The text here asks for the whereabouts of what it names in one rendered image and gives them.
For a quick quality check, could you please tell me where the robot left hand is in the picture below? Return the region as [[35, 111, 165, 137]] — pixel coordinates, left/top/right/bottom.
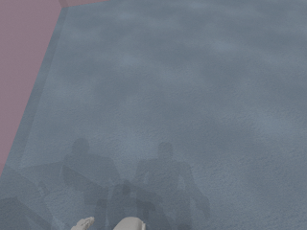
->
[[71, 217, 95, 230]]

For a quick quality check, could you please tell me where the left robot thigh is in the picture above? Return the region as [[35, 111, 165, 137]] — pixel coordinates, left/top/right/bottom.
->
[[113, 217, 146, 230]]

